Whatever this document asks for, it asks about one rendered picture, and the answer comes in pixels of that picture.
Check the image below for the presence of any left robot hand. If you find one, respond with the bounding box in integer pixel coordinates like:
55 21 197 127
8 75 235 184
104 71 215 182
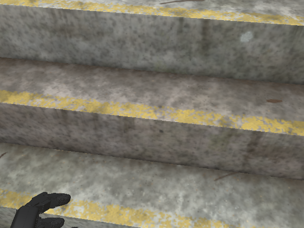
10 192 78 228

